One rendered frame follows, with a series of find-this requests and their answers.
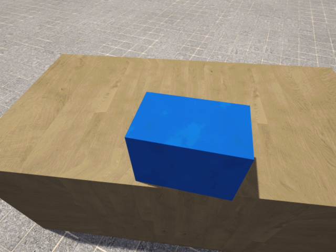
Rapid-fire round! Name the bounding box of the carton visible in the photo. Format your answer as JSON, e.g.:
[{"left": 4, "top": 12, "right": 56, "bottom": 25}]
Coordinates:
[{"left": 125, "top": 92, "right": 254, "bottom": 201}]

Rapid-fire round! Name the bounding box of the pedestal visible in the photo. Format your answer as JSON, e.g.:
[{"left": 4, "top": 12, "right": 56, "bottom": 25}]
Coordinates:
[{"left": 0, "top": 54, "right": 336, "bottom": 252}]

